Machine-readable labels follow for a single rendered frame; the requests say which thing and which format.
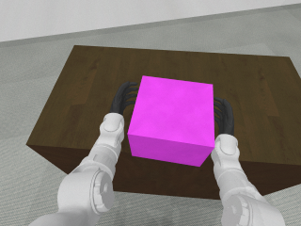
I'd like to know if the pedestal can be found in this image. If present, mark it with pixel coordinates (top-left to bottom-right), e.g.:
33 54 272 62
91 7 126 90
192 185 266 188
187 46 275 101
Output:
25 45 301 201

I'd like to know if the robot right upper arm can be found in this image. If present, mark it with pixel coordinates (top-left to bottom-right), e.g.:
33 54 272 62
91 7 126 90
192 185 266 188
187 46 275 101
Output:
221 194 285 226

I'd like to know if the left robot hand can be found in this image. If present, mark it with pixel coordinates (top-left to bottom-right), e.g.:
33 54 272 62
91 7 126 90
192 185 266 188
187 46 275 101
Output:
109 81 138 116

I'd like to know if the robot left upper arm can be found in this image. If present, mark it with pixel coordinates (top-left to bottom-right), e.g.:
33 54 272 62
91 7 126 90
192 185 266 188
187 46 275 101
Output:
28 169 115 226

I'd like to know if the right robot forearm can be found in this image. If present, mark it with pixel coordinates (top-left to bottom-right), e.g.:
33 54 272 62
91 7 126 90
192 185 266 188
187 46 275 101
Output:
211 134 286 226

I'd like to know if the left robot forearm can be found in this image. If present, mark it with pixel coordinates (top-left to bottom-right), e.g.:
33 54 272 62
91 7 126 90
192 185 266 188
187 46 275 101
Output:
57 113 125 207

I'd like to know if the right robot hand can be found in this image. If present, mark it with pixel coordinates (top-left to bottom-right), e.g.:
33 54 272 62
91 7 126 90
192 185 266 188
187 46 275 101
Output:
214 97 234 137

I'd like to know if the carton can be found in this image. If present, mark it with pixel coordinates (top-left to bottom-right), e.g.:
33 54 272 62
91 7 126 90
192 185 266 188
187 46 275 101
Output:
127 75 215 167

